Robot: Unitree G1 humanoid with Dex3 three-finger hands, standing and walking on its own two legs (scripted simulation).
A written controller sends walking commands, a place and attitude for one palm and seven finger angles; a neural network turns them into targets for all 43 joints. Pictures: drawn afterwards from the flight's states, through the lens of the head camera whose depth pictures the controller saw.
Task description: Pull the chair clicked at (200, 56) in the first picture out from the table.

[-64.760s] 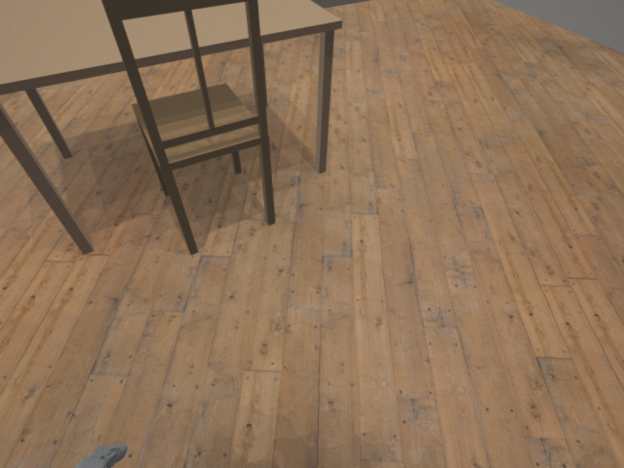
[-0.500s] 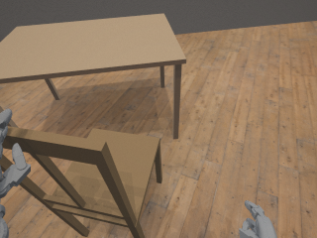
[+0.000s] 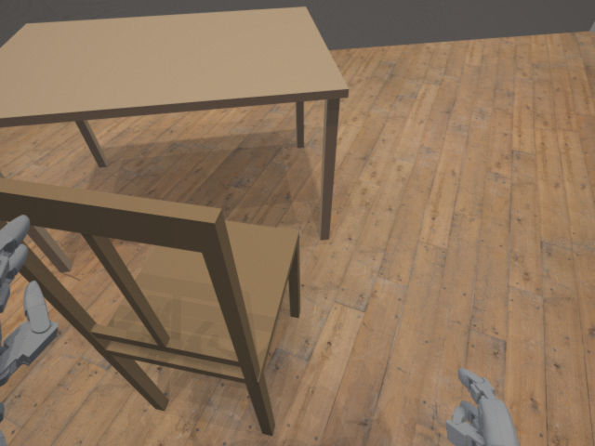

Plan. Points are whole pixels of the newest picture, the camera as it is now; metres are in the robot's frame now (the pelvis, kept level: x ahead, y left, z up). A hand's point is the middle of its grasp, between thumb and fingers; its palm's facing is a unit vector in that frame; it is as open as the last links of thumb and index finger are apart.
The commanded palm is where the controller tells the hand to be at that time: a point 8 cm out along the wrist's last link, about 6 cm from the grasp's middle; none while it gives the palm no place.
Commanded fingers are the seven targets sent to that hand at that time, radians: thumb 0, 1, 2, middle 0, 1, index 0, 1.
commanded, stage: step back with the hand held close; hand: left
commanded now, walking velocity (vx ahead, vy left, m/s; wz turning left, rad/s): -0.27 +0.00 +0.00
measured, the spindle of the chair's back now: (135, 296) +0.35 +0.31 -0.05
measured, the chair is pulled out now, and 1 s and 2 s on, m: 0.48 0.48 0.48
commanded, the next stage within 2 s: stop stepping back and stand still in 0.54 s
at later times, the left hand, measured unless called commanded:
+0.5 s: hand out of the picture +0.08 +0.26 +0.17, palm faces +0.53 -0.71 -0.46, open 7.4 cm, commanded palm -0.01 +0.29 +0.18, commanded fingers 0.00 0.90 0.90 -0.20 -0.30 -0.20 -0.30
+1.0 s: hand out of the picture -0.04 +0.24 +0.17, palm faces +0.54 -0.74 -0.40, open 7.5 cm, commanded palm -0.10 +0.27 +0.18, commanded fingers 0.00 0.90 0.90 -0.20 -0.30 -0.20 -0.30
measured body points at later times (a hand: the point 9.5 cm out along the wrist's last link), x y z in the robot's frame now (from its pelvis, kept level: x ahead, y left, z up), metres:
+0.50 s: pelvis -0.11 -0.02 -0.02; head -0.11 -0.03 +0.43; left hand +0.04 +0.29 +0.20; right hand +0.09 -0.24 -0.10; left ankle +0.07 +0.13 -0.73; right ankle -0.05 -0.14 -0.70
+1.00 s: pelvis -0.22 -0.04 +0.00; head -0.26 -0.05 +0.45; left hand -0.08 +0.27 +0.19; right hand -0.03 -0.25 -0.07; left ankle -0.24 +0.09 -0.73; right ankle -0.19 -0.11 -0.73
